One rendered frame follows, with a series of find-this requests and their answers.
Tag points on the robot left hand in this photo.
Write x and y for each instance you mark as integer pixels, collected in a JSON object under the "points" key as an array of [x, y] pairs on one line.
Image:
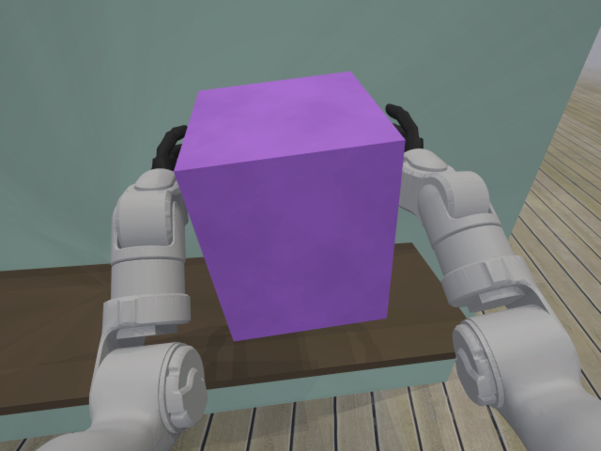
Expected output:
{"points": [[167, 151]]}

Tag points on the carton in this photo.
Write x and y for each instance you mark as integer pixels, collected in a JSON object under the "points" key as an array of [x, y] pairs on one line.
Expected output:
{"points": [[293, 188]]}

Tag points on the right robot forearm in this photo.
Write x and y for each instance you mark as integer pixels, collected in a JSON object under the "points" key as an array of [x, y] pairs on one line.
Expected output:
{"points": [[479, 266]]}

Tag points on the robot right hand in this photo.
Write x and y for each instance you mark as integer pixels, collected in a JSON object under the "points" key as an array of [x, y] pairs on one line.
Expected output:
{"points": [[407, 128]]}

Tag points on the robot left upper arm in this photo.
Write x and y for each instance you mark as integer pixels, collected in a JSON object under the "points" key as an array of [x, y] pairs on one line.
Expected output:
{"points": [[142, 399]]}

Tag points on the left robot forearm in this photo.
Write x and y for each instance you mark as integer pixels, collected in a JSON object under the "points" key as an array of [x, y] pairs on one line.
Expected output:
{"points": [[148, 255]]}

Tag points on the robot right upper arm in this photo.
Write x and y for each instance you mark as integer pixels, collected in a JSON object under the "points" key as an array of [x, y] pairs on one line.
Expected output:
{"points": [[520, 362]]}

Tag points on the table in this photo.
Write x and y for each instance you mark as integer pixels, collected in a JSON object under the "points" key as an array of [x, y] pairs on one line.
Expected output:
{"points": [[51, 325]]}

